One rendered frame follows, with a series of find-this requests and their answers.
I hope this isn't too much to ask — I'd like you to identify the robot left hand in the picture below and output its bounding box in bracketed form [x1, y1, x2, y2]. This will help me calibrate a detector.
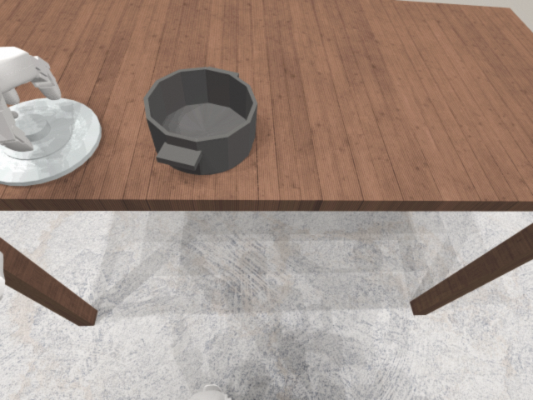
[0, 47, 61, 152]

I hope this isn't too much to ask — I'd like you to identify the knob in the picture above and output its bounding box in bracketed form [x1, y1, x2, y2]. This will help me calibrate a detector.
[15, 114, 51, 142]

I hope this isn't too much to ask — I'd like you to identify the lid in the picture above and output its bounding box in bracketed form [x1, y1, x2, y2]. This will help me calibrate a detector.
[0, 98, 102, 186]

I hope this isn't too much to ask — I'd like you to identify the pot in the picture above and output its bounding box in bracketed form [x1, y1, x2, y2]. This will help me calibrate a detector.
[143, 67, 257, 175]

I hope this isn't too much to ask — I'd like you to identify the table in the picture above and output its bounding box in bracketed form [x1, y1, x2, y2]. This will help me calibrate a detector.
[0, 0, 533, 326]

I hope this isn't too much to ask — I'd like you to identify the left robot shin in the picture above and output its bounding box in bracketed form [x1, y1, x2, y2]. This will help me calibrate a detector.
[203, 384, 224, 394]

